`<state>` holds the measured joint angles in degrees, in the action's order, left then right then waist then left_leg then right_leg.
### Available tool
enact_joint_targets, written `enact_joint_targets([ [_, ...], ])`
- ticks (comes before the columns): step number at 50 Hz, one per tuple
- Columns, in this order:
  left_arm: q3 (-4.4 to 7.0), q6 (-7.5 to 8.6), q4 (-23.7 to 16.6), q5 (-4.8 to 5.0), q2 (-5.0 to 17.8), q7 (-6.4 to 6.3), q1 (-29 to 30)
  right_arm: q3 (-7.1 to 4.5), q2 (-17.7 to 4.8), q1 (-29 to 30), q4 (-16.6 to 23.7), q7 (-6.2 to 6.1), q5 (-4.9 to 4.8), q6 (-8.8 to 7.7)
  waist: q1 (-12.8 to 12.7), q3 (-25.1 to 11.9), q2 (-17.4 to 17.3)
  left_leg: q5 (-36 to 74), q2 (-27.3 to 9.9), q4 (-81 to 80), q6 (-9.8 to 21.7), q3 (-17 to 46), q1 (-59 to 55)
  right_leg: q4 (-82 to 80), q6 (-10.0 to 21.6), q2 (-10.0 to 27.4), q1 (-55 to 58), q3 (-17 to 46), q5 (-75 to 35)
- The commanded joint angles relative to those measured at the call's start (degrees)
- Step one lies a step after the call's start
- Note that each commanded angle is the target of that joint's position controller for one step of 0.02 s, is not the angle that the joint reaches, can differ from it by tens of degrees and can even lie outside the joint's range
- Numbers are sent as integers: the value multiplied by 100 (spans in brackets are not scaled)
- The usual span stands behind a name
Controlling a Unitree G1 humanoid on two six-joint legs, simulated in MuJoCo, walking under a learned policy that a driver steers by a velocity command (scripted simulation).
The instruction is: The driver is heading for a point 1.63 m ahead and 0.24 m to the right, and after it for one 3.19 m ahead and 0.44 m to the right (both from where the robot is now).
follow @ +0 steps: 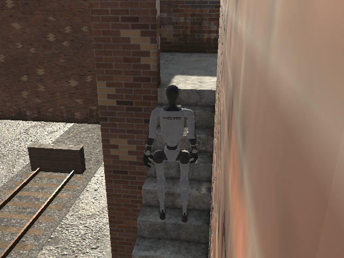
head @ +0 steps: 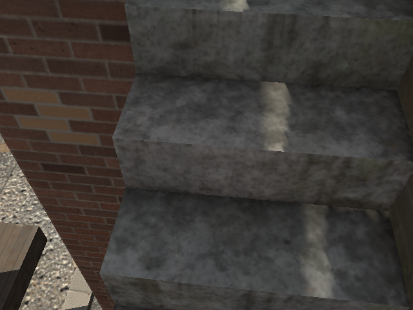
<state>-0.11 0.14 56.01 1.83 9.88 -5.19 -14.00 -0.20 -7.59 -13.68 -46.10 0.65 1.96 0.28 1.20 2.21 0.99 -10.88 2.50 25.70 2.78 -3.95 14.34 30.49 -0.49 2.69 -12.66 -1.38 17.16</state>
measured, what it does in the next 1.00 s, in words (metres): stands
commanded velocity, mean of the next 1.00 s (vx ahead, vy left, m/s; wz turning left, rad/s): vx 0.00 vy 0.00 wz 0.00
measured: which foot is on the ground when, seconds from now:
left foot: down 0.00-1.00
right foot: down 0.00-1.00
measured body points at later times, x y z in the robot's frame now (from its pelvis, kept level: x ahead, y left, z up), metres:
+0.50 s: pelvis -0.02 -0.01 +0.00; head -0.01 -0.02 +0.45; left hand +0.02 +0.23 -0.15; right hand +0.05 -0.22 -0.14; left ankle +0.03 +0.09 -0.74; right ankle -0.01 -0.12 -0.74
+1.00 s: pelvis -0.02 -0.02 +0.00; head -0.01 -0.03 +0.45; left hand +0.04 +0.20 -0.14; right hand +0.04 -0.24 -0.14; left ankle +0.03 +0.09 -0.74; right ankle -0.01 -0.12 -0.74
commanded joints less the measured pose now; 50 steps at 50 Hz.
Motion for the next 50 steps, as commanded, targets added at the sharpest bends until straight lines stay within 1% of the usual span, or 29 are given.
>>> enact_joint_targets([
  [1,102,46,-133,-13,456,-14,-145,-70,-403,-122,310,-15,-6,-39,27,-128,-120,-224,-722,-637,206,716,-9,-417,288,381,-171,350,-701],
  [4,100,43,-68,-20,437,-15,-179,-74,-414,-106,315,-3,-6,-33,27,-84,-134,-433,-732,-666,219,758,90,-418,290,341,-235,346,-564],
  [5,135,38,-2,-87,512,9,-320,-84,-419,-210,281,10,-36,-93,53,13,-92,-382,-761,-674,290,740,174,-382,267,367,-222,328,-551],
  [6,105,48,-37,-36,395,-6,-252,-90,-447,-118,333,-5,-3,-47,36,-60,-123,-489,-752,-645,236,758,123,-430,304,330,-269,326,-515],
  [7,120,46,-11,-6,424,-27,-226,-90,-446,-163,329,-37,-3,-29,80,-113,-137,-650,-775,-685,217,780,139,-463,313,310,-238,330,-458],
  [9,126,42,5,-14,420,-42,-200,-86,-454,-172,331,-57,-5,-9,77,-72,-136,-757,-779,-716,207,808,223,-482,314,290,-235,325,-416],
  [13,125,63,55,-38,381,-30,-197,-88,-467,-210,333,-51,-17,-1,91,-27,-128,-802,-778,-722,209,798,291,-539,325,272,-264,340,-364],
  [19,132,81,90,-43,380,-14,-205,-90,-488,-291,301,-47,-8,-6,84,-61,-116,-840,-778,-701,204,783,353,-587,356,265,-231,370,-313],
  [20,176,82,127,-87,390,-12,-350,-89,-484,-282,306,-37,-49,-13,41,-47,-224,-936,-785,-680,192,791,359,-593,344,284,-274,382,-150],
  [21,188,81,133,-94,409,-10,-336,-88,-475,-279,313,-33,-55,-15,56,-14,-201,-943,-788,-676,190,793,387,-608,348,278,-306,393,-113],
  [25,206,98,131,-85,358,6,-297,-95,-477,-329,310,-32,-44,-17,77,-6,-103,-888,-795,-640,187,758,395,-676,355,283,-372,432,-66],
  [26,170,86,98,-147,240,6,-182,-97,-489,-346,313,-45,-35,-18,99,31,-100,-715,-779,-610,189,728,361,-647,407,303,-448,430,-100],
  [30,198,93,114,-119,318,19,-211,-100,-472,-384,315,-59,-32,-23,96,-58,-80,-657,-795,-587,190,702,278,-665,425,319,-451,460,-96],
  [33,205,98,113,-117,312,24,-199,-104,-470,-399,316,-62,-33,-26,96,-72,-63,-612,-793,-564,182,678,280,-685,435,330,-449,487,-89],
  [34,202,141,18,-109,312,34,-130,-115,-568,-395,350,-20,-34,-30,93,-179,-85,-636,-814,-576,190,706,263,-727,463,334,-291,532,-329],
  [35,208,158,18,-110,328,40,-94,-117,-541,-402,342,-2,-34,-39,103,-186,-61,-626,-822,-588,183,703,271,-720,465,334,-250,521,-405],
  [38,212,165,1,-118,310,45,-108,-113,-530,-401,347,4,-33,-47,88,-143,-82,-590,-825,-584,168,699,282,-732,461,339,-209,521,-467],
  [39,186,156,-30,-132,224,11,-138,-110,-514,-428,312,2,-36,-27,69,-132,37,-608,-847,-598,141,690,293,-778,478,356,-185,555,-393],
  [43,211,142,-95,-126,313,-6,-114,-116,-546,-412,307,-6,-30,-9,63,-29,-58,-622,-836,-624,113,675,336,-805,492,362,-218,589,-295],
  [44,213,143,-106,-126,317,-4,-114,-115,-545,-411,305,-7,-31,-10,61,-24,-69,-620,-836,-626,110,672,337,-811,494,362,-215,594,-297],
  [45,187,154,-96,-134,243,-13,-164,-128,-549,-448,234,-22,-52,-28,55,-23,-42,-578,-847,-654,114,665,351,-860,499,394,-196,622,-292],
  [50,190,178,-128,-129,285,-12,-164,-136,-565,-440,181,-21,-50,-45,60,-32,-61,-504,-851,-658,104,657,299,-891,516,388,-158,630,-347],
])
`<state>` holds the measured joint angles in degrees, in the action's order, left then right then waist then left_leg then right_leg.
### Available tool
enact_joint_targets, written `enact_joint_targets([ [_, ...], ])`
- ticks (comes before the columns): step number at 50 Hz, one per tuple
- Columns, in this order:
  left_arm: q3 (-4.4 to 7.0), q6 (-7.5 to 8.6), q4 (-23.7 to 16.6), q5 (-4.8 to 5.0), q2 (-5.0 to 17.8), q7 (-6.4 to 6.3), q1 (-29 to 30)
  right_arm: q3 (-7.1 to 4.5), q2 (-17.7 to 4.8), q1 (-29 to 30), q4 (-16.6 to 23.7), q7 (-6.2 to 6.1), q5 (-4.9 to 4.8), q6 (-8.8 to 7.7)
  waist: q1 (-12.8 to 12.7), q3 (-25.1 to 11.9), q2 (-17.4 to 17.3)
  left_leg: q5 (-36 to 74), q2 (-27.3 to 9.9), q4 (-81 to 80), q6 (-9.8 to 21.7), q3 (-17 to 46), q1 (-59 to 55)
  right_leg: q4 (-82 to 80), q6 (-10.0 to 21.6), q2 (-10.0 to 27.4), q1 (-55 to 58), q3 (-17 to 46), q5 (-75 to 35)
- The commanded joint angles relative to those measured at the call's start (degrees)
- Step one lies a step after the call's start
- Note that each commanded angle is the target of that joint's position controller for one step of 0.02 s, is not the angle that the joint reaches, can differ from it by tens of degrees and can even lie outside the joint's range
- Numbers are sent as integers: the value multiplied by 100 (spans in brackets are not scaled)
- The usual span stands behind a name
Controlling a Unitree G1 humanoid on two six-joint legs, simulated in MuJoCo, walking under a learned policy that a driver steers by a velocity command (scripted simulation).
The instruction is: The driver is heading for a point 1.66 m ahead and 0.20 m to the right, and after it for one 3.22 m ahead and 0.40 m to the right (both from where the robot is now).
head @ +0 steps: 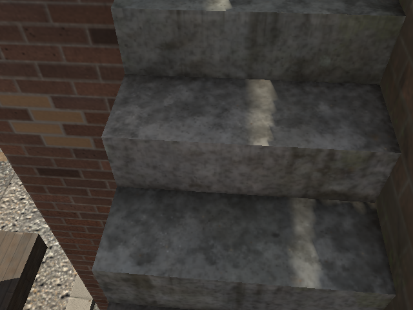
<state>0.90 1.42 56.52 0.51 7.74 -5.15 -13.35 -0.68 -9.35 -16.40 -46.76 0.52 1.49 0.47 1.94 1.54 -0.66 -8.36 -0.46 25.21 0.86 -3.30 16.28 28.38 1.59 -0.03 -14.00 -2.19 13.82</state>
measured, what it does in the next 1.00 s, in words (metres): walks ahead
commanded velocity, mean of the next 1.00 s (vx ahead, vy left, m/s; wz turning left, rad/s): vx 0.21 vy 0.00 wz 0.00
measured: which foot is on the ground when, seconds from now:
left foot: down 0.00-1.00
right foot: down 0.00-0.68, up 0.70-1.00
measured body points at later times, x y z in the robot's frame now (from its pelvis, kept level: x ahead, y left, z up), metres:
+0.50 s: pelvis +0.01 +0.00 +0.00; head +0.02 +0.00 +0.45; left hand +0.07 +0.23 -0.14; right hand +0.06 -0.23 -0.14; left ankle +0.06 +0.11 -0.74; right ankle +0.02 -0.10 -0.74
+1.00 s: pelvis +0.12 +0.00 +0.01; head +0.14 -0.01 +0.46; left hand +0.38 +0.19 -0.05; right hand +0.03 -0.24 -0.13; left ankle +0.05 +0.12 -0.74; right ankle +0.13 -0.14 -0.38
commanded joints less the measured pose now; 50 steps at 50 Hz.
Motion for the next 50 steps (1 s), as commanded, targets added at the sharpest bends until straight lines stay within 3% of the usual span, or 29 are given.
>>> enact_joint_targets([
  [1,87,53,-182,3,495,-14,-230,-89,-391,-169,239,-8,-3,-66,-13,30,104,-746,-557,-611,295,591,96,-686,309,661,-14,711,-28],
  [18,66,42,-279,13,609,-15,-107,-73,-444,-133,239,-22,-8,-86,-18,-78,119,-624,-571,-528,321,575,88,-582,345,664,42,719,-363],
  [20,34,32,-232,4,558,3,-152,-60,-415,-246,136,-19,-1,-60,-24,-100,161,-1103,-496,-669,337,564,14,-832,349,620,-50,773,489],
  [24,115,-5,-147,32,845,48,-280,-108,-516,-281,73,-14,-17,-54,-96,178,232,-1796,-257,-456,487,359,422,-1004,594,653,-163,1030,1738],
  [26,185,-23,-81,34,988,67,-465,-97,-484,-180,109,3,-19,-94,-204,256,484,-1781,-138,-91,544,170,874,-1170,775,858,-9,1384,2387],
  [28,216,-22,-30,29,994,93,-663,-61,-380,-38,176,56,-12,-145,-308,334,817,-1399,-71,381,552,-63,1252,-1469,997,1185,99,1878,2786],
  [29,247,-20,-52,47,1030,124,-593,-40,-350,-121,185,97,46,-142,-274,254,875,-1298,-45,575,565,-126,1132,-1568,1089,1291,13,2025,3023],
  [31,261,-40,-125,77,1029,127,-220,-32,-270,-533,45,77,93,-163,-31,239,716,-1217,-54,589,626,-152,293,-1409,1058,1206,-778,1752,3162],
  [33,192,-9,-154,147,830,187,56,-62,-373,-862,-25,62,72,-239,226,308,139,-1423,-234,-233,751,306,-366,-589,815,723,-1271,1021,2163],
  [34,230,34,-144,143,930,256,-14,-168,-626,-1327,-152,72,51,-319,419,246,-564,-2049,-681,-932,954,1158,-852,580,542,336,-1650,445,1594],
  [35,149,122,-155,143,727,298,-71,-268,-901,-1488,-175,52,18,-327,432,154,-1278,-2329,-1109,-1469,1130,2048,-1369,1524,377,91,-2118,29,958],
  [36,94,202,-106,126,641,330,-239,-318,-957,-1701,-186,27,41,-305,527,-146,-1228,-2265,-1494,-1767,1370,2596,-1755,2233,321,64,-2245,-41,957],
  [37,121,232,-125,62,685,342,-286,-331,-970,-1670,-201,-11,38,-304,517,-94,-1069,-1799,-1678,-1772,1609,2806,-1787,3172,261,97,-2461,-23,1023],
  [38,199,252,-255,73,888,405,-74,-267,-924,-1604,-206,-2,87,-332,428,-79,-854,-744,-1765,-1583,1772,2607,-1717,4459,173,29,-2569,49,1228],
  [39,235,274,-326,69,814,419,27,-281,-995,-1576,-264,-8,154,-395,328,-77,-609,472,-1872,-1380,1968,2376,-1653,6187,135,-66,-2963,250,1445],
  [40,218,306,-554,99,617,388,291,-353,-1180,-1475,-296,-23,196,-447,264,-70,-654,1246,-1956,-1189,1984,2196,-1676,8008,218,-158,-3611,580,1530],
  [42,187,365,-1078,162,576,270,764,-397,-1309,-1515,-573,26,297,-542,167,-151,-46,1006,-2058,-1022,1505,1786,-2165,9703,501,-279,-4729,903,1262],
  [43,155,349,-1299,154,526,180,1161,-423,-1359,-1661,-696,34,318,-639,312,-144,72,920,-2198,-1043,1414,1722,-2465,10461,604,-381,-5318,1023,1311],
  [44,102,351,-1498,84,419,113,1405,-424,-1268,-1784,-829,3,301,-649,399,-40,143,542,-2181,-1104,1294,1682,-2665,10764,671,-369,-5930,1082,1564],
  [45,108,308,-1753,85,457,140,1674,-331,-1088,-1670,-809,-22,257,-737,376,216,129,478,-2193,-1112,1222,1591,-2596,10645,696,-306,-6391,1180,2063],
  [47,-39,240,-2322,143,143,110,2286,-265,-983,-1593,-972,16,228,-877,357,487,-184,398,-2225,-1293,1149,1436,-2156,11170,764,-299,-7086,1034,2764],
  [48,-132,158,-2575,70,11,54,2428,-247,-1056,-1240,-903,31,132,-925,71,630,-6,271,-2195,-1799,993,1043,-1366,10513,772,-82,-6649,751,2496],
  [49,-251,75,-2811,63,-91,-27,2599,-186,-999,-913,-1011,100,47,-913,-142,936,-38,177,-1781,-2203,780,554,-219,9426,763,88,-5870,327,2255],
  [50,-287,-33,-2941,57,-57,-26,2602,-157,-1034,-819,-1004,107,-59,-906,-169,886,-168,857,-1583,-2717,860,345,335,8761,705,198,-5154,-302,1871],
])
Keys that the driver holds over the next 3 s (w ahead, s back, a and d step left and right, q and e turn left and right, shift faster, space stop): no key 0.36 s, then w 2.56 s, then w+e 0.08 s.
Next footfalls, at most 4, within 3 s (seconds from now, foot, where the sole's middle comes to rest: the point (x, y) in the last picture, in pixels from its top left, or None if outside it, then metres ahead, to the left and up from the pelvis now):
1.10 right None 0.28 -0.15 -0.58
1.66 left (207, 238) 0.55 0.02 -0.39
2.10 right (294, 111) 0.78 -0.21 -0.19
2.54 left None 1.04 0.03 0.01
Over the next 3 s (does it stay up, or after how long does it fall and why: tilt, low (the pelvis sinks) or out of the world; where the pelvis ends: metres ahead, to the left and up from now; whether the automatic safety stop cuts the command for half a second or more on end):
stays up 1.12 -0.09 0.81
